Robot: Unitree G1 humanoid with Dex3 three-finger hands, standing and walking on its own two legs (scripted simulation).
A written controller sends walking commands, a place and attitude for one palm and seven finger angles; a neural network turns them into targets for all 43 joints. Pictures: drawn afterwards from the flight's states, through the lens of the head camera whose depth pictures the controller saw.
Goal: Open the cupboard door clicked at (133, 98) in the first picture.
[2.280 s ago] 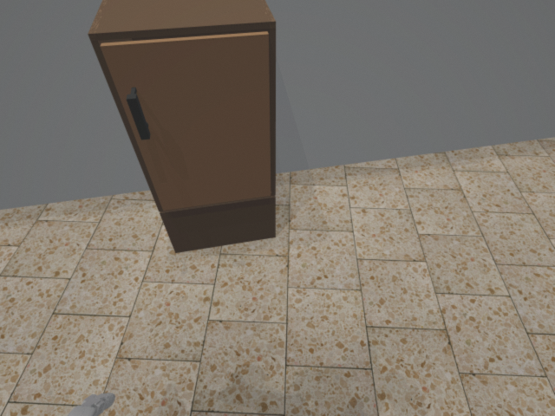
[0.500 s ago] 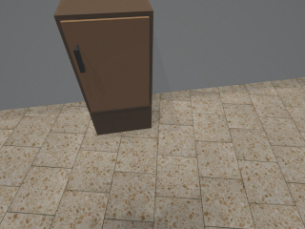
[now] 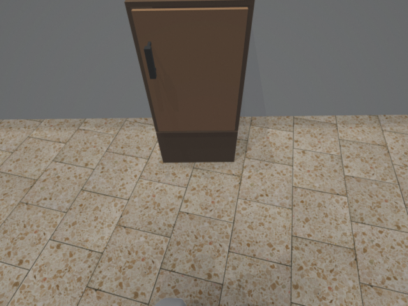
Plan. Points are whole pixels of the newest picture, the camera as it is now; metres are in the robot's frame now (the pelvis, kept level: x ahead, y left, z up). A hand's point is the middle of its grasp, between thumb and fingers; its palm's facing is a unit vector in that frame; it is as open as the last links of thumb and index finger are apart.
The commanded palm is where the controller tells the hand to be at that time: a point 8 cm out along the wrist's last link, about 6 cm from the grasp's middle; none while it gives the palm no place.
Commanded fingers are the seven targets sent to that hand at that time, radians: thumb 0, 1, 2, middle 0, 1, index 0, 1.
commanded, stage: take the last steps up to it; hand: left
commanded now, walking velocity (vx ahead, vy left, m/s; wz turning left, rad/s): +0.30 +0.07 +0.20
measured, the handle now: (151, 60) +0.95 +0.27 -0.04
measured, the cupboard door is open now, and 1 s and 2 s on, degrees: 0 0 0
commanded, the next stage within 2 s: come to a stop and stand still in 1.26 s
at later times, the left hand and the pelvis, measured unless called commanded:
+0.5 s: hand out of the picture +0.05 +0.25 -0.17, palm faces +0.10 -0.98 -0.18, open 7.4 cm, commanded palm none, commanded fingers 0.00 0.90 0.90 -0.20 -0.30 -0.20 -0.30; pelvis +0.06 +0.07 +0.01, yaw +4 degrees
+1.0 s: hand (127, 252) +0.26 +0.22 -0.17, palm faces +0.08 -0.98 -0.20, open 7.2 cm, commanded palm none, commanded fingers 0.00 0.90 0.90 -0.20 -0.30 -0.20 -0.30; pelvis +0.24 +0.04 +0.01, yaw +3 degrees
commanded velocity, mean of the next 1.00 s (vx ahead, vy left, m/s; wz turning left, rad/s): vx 0.30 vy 0.00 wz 0.01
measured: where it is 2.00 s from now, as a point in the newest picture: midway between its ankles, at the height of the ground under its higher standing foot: (193, 261)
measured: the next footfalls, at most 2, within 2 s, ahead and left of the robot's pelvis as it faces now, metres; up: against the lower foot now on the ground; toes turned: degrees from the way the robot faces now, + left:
left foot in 0.26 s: +0.01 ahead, +0.16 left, +0.00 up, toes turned +10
right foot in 0.72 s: +0.28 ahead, -0.07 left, +0.00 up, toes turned -6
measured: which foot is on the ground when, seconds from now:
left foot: up 0.00-0.24, down 0.26-0.72, up 0.74-1.00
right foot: down 0.00-0.26, up 0.28-0.70, down 0.72-1.00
